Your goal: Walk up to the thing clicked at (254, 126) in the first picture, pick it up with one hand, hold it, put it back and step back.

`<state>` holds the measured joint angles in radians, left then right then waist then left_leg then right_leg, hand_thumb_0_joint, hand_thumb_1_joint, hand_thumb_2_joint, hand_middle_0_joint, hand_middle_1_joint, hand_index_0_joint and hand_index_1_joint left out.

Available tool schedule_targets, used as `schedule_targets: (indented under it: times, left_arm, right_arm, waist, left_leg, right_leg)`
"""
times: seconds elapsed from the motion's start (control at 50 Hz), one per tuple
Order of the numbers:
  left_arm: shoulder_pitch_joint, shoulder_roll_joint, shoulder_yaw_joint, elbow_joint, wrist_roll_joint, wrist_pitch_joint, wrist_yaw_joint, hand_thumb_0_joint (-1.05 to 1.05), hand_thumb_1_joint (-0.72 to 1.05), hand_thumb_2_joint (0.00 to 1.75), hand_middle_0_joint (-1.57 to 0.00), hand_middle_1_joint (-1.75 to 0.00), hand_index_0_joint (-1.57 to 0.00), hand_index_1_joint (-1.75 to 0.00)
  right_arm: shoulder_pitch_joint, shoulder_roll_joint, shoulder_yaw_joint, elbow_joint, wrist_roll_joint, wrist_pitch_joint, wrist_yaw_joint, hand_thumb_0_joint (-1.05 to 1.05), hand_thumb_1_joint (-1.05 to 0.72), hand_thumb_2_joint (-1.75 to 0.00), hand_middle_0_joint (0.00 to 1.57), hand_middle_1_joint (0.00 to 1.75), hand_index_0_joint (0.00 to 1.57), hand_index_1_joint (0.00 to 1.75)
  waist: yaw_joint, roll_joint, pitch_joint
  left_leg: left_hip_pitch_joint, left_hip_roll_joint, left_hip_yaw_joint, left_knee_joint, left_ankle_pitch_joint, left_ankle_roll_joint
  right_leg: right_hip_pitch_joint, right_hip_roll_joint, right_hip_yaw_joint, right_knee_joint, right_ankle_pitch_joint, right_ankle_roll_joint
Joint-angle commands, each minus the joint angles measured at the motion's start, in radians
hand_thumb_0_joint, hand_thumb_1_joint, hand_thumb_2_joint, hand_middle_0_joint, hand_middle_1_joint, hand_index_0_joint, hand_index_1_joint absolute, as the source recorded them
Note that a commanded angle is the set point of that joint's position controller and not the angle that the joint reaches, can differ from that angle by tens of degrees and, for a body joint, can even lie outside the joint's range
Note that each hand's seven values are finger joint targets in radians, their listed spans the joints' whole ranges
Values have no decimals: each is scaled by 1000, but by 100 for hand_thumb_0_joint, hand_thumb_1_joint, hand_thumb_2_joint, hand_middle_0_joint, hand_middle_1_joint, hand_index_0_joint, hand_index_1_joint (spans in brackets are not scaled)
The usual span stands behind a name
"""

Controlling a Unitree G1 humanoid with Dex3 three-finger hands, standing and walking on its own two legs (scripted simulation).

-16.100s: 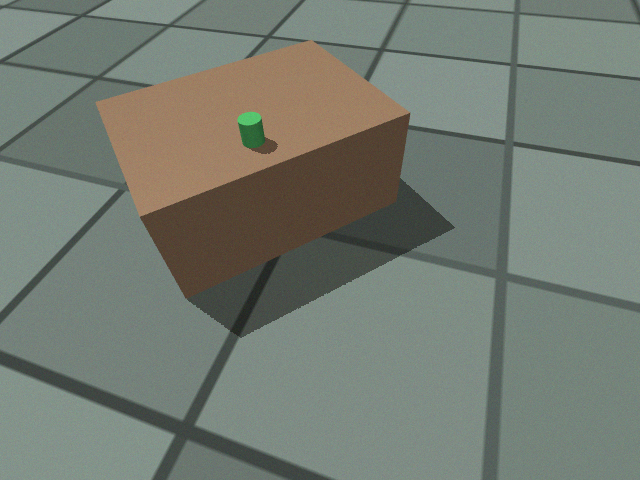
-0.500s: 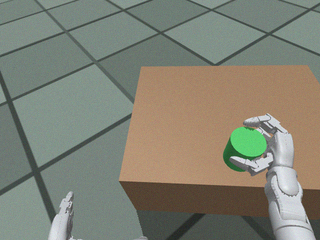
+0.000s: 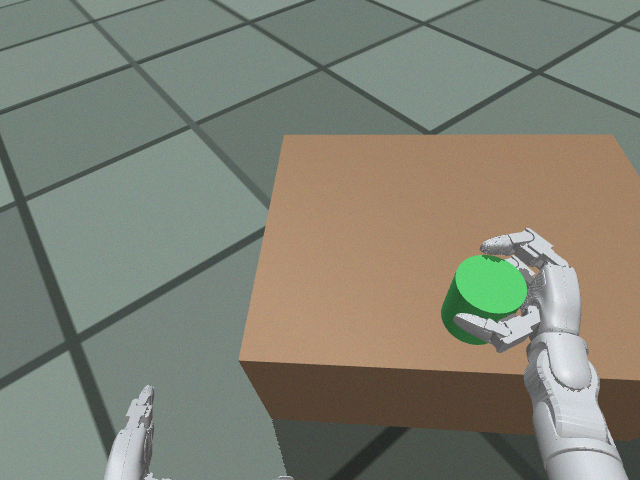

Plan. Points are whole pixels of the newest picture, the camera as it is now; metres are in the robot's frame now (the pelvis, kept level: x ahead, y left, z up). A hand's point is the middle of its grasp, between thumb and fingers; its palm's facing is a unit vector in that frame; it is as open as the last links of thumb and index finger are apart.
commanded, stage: hold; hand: right
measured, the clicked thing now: (480, 301) +0.34 -0.16 +0.03
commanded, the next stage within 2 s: crouch in 1.76 s
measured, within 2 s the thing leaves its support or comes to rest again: neither
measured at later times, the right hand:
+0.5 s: hand (506, 288) +0.34 -0.18 +0.05, palm faces +0.19 +0.98 +0.02, open 11.0 cm
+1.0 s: hand (496, 291) +0.34 -0.17 +0.05, palm faces +0.14 +0.99 +0.01, open 11.0 cm
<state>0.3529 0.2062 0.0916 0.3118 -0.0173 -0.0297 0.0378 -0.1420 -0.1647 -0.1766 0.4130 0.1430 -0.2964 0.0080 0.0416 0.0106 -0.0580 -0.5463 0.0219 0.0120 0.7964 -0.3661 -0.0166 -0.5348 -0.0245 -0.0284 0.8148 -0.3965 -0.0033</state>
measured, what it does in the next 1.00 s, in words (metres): stands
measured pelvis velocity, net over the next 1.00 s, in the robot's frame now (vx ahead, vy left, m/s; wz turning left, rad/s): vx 0.00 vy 0.00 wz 0.00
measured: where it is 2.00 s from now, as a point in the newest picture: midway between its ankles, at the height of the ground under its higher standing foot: outside the picture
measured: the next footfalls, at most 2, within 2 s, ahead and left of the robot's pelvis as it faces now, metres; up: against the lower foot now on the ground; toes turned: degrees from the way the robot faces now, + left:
none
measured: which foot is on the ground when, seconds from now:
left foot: down 0.00-1.00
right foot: down 0.00-1.00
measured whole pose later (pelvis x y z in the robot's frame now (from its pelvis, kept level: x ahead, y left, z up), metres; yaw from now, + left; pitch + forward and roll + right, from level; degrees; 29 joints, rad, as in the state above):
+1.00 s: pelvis +0.00 +0.00 +0.00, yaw +0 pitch +7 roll +0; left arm 0.34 0.20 0.08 0.33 -0.01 -0.05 0.03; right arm -0.16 -0.18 -0.18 0.47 0.14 -0.34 0.02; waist 0.04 0.02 -0.05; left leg -0.55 0.02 0.01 0.79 -0.36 -0.02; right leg -0.54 -0.03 -0.03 0.81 -0.39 0.00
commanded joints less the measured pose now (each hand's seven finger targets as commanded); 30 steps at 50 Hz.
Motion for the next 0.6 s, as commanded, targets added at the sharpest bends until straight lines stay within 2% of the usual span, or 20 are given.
schedule_targets:
  times: [0.0, 0.02, 0.04, 0.06, 0.12, 0.16, 0.18, 0.2, 0.22, 0.24, 0.28, 0.3, 0.36, 0.38, 0.42, 0.46, 0.5, 0.52, 0.56, 0.58]
  left_arm:
    - [-42, 185, 107, -190, 1, -59, 21, 0, -53, 4, -4, -5, -5, -5]
    - [-63, 163, 76, -232, -2, -60, 21, 0, -53, 4, -4, -5, -5, -5]
    - [-33, 135, 56, -185, 0, -58, 19, 0, -54, 4, -4, -5, -5, -5]
    - [-58, 123, 39, -217, -1, -62, 18, 0, -53, 4, -4, -5, -5, -5]
    - [-13, 113, 42, -174, 2, -66, 17, 0, -53, 4, -4, -5, -5, -4]
    - [-14, 121, 44, -183, 5, -70, 14, 0, -53, 4, -4, -5, -5, -5]
    - [4, 130, 57, -144, 6, -68, 14, 0, -53, 3, -4, -5, -5, -5]
    - [8, 138, 68, -137, 7, -68, 13, 0, -53, 4, -4, -5, -5, -5]
    - [1, 133, 60, -130, 7, -71, 11, 0, -52, 3, -4, -6, -5, -5]
    - [7, 155, 84, -126, 6, -71, 13, 0, -53, 3, -4, -6, -5, -5]
    - [-13, 146, 73, -133, 8, -72, 6, 0, -53, 4, -4, -6, -5, -5]
    - [-29, 157, 79, -152, 6, -72, 5, 0, -53, 4, -4, -6, -5, -5]
    - [-96, 170, 85, -203, 4, -75, 13, 0, -54, 4, -4, -5, -5, -5]
    - [-104, 179, 91, -211, 3, -73, 17, 0, -54, 5, -4, -5, -5, -5]
    - [-57, 123, 47, -165, 5, -66, 14, 0, -54, 5, -4, -5, -5, -5]
    - [-54, 136, 57, -183, 2, -68, 20, 0, -54, 4, -4, -5, -5, -5]
    - [-5, 97, 23, -124, 3, -63, 9, 0, -53, 4, -4, -6, -5, -5]
    - [-2, 107, 39, -105, 5, -62, 9, 0, -53, 4, -4, -6, -5, -5]
    - [-19, 150, 73, -126, 7, -67, 11, 0, -53, 3, -5, -6, -6, -5]
    - [-4, 148, 71, -111, 10, -67, 8, 0, -52, 3, -5, -6, -6, -5]
  right_arm:
    - [-297, -160, -75, -247, 23, -85, -14, 0, -3, -134, 126, 147, 133, 147]
    - [-266, -150, -74, -207, 21, -82, -16, 0, -4, -134, 127, 148, 133, 148]
    - [-288, -128, -56, -214, 26, -88, -11, 0, -3, -133, 126, 146, 132, 146]
    - [-302, -112, -43, -193, 26, -93, -8, 0, -4, -133, 126, 146, 133, 146]
    - [-305, -110, -34, -140, 19, -101, 8, 0, -3, -134, 126, 147, 132, 147]
    - [-342, -122, -18, -218, 16, -110, 18, 0, -3, -132, 125, 145, 131, 145]
    - [-301, -121, -26, -166, 11, -102, 18, 0, -2, -133, 124, 145, 131, 145]
    - [-335, -126, -15, -245, 14, -110, 22, 0, -5, -131, 124, 144, 130, 144]
    - [-305, -127, -24, -209, 11, -106, 19, 0, -4, -132, 125, 145, 131, 145]
    - [-279, -154, -56, -224, 13, -103, 14, 0, -3, -132, 124, 145, 131, 145]
    - [-261, -112, -27, -235, 20, -102, 14, 0, -3, -133, 125, 146, 131, 146]
    - [-249, -136, -58, -234, 26, -104, 7, 0, -4, -134, 126, 147, 132, 147]
    - [-289, -163, -86, -243, 27, -124, -7, 0, -5, -135, 127, 148, 133, 148]
    - [-288, -158, -84, -213, 28, -127, -10, 0, -4, -134, 126, 146, 132, 146]
    - [-312, -124, -47, -221, 26, -135, -5, 0, -5, -134, 127, 147, 133, 147]
    - [-295, -142, -51, -188, 22, -132, 2, 0, 0, -135, 125, 147, 132, 147]
    - [-288, -102, -7, -188, 16, -124, 18, 0, -2, -135, 125, 147, 132, 147]
    - [-274, -85, 13, -168, 15, -121, 23, 0, -4, -135, 126, 148, 133, 148]
    - [-297, -115, -13, -178, 11, -113, 26, 0, -4, -135, 125, 146, 131, 146]
    - [-313, -119, -16, -204, 12, -109, 28, 0, -4, -135, 126, 147, 132, 147]
  waist:
    - [4, 24, -278]
    - [4, 60, -257]
    - [5, 48, -243]
    - [14, 50, -219]
    - [16, 17, -224]
    - [16, -38, -265]
    - [6, -56, -242]
    - [8, -81, -275]
    - [-1, -87, -266]
    - [-6, -88, -297]
    - [-2, -52, -277]
    - [-10, -23, -275]
    - [-10, 19, -310]
    - [-1, 35, -291]
    - [-5, 4, -273]
    - [3, 17, -291]
    - [3, -34, -275]
    - [14, -41, -234]
    - [22, -54, -269]
    - [18, -61, -281]
  left_leg:
    - [136, -24, 23, -115, 188, 9]
    - [147, -22, 20, -122, 197, 6]
    - [136, -22, 20, -119, 201, 6]
    - [121, -22, 18, -121, 183, 6]
    - [104, -18, 13, -106, 207, 9]
    - [110, -15, 7, -102, 216, 13]
    - [103, -12, 7, -97, 223, 15]
    - [101, -13, 7, -95, 232, 17]
    - [103, -13, 10, -92, 237, 18]
    - [118, -13, 10, -90, 265, 18]
    - [120, -18, 17, -88, 265, 16]
    - [131, -19, 19, -95, 247, 15]
    - [158, -24, 20, -96, 246, 11]
    - [151, -25, 19, -98, 241, 10]
    - [144, -21, 16, -98, 243, 10]
    - [155, -19, 12, -96, 277, 10]
    - [127, -17, 11, -85, 296, 13]
    - [101, -17, 12, -85, 283, 15]
    - [92, -18, 13, -87, 275, 16]
    - [91, -20, 17, -84, 283, 16]
  right_leg:
    - [137, 6, 27, -147, 166, -9]
    - [122, 10, 21, -141, 172, -13]
    - [119, 10, 21, -142, 177, -13]
    - [108, 10, 20, -142, 159, -14]
    - [108, 12, 16, -134, 183, -12]
    - [138, 14, 11, -134, 192, -8]
    - [129, 17, 8, -135, 202, -4]
    - [149, 16, 9, -134, 214, -2]
    - [148, 14, 10, -131, 227, 2]
    - [160, 16, 10, -125, 257, 1]
    - [138, 12, 16, -124, 258, 0]
    - [127, 12, 18, -128, 237, -2]
    - [138, 6, 30, -126, 236, -4]
    - [134, 5, 32, -128, 229, -6]
    - [127, 11, 24, -127, 227, -6]
    - [144, 10, 22, -120, 263, -8]
    - [141, 13, 14, -122, 284, -4]
    - [134, 11, 13, -124, 279, -1]
    - [157, 7, 16, -125, 271, 0]
    - [164, 5, 20, -125, 287, 2]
